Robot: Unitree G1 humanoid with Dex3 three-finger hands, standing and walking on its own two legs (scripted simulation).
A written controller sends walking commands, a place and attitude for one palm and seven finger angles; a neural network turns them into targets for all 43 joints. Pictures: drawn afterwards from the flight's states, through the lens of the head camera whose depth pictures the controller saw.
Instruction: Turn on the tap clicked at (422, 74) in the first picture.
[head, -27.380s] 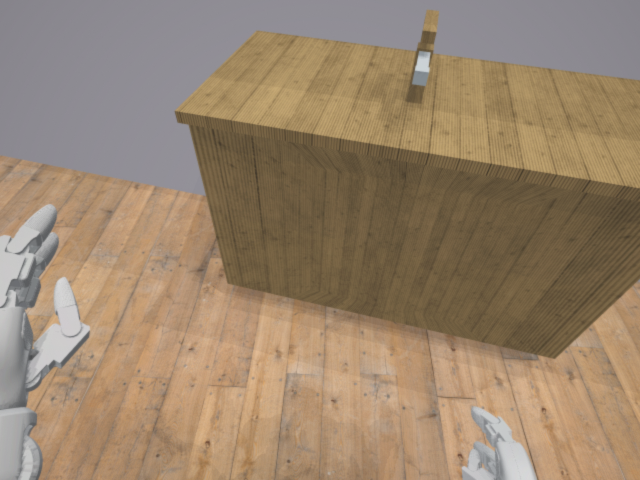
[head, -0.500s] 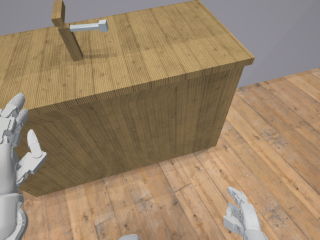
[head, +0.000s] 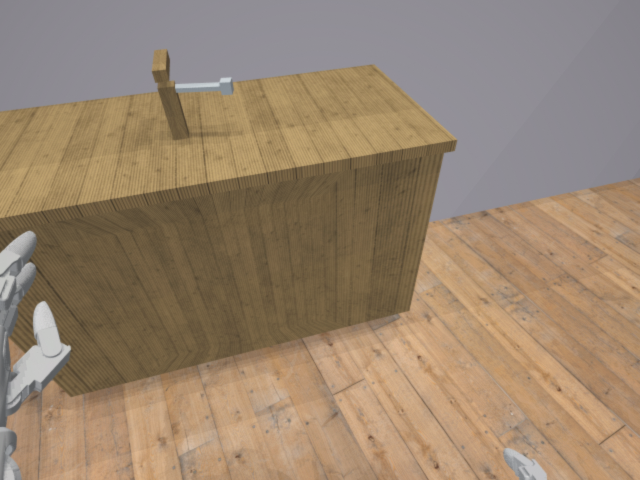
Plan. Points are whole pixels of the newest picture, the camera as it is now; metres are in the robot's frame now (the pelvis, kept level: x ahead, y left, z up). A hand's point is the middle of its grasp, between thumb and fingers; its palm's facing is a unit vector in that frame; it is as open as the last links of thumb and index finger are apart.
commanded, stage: stop stepping back and stand still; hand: left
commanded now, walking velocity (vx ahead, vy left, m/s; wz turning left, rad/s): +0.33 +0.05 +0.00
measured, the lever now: (226, 86) +0.88 +0.22 +0.14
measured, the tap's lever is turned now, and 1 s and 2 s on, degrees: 77 77 77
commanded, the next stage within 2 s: stand and check the lever's angle in 0.50 s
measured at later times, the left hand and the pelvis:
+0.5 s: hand (84, 345) +0.20 +0.21 +0.19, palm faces +0.42 -0.79 -0.44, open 7.4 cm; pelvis -0.03 -0.03 +0.00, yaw -2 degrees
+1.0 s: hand (143, 307) +0.26 +0.19 +0.16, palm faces +0.35 -0.82 -0.46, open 7.4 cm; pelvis +0.02 -0.04 +0.00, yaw -3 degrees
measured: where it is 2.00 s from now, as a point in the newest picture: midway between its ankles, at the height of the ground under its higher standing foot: outside the picture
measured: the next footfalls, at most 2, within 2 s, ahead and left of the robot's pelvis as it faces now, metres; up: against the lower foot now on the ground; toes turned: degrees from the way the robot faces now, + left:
right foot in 0.10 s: +0.03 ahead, -0.14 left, +0.00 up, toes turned -6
left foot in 0.40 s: +0.04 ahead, +0.07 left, +0.00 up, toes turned +1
